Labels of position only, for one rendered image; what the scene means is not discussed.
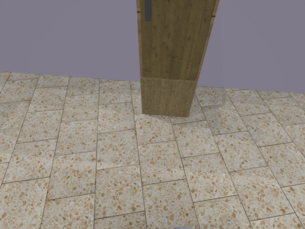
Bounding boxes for cupboard door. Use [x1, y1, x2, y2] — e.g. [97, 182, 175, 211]
[140, 0, 216, 81]

